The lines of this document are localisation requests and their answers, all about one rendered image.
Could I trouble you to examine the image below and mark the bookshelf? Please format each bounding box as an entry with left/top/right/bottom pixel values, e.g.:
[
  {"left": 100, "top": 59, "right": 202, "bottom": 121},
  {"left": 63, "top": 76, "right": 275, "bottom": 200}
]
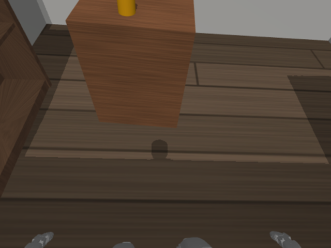
[{"left": 0, "top": 0, "right": 52, "bottom": 198}]

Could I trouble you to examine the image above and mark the right robot hand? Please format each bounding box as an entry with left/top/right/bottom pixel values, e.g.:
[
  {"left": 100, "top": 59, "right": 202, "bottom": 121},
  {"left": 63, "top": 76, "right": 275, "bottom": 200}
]
[{"left": 270, "top": 231, "right": 301, "bottom": 248}]

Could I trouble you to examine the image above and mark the can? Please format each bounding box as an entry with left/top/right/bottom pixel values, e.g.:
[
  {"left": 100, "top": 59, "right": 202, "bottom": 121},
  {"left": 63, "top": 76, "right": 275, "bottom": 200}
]
[{"left": 117, "top": 0, "right": 136, "bottom": 16}]

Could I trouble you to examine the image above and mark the left robot hand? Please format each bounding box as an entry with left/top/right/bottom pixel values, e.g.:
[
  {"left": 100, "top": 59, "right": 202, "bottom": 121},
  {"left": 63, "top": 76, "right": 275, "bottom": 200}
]
[{"left": 25, "top": 232, "right": 54, "bottom": 248}]

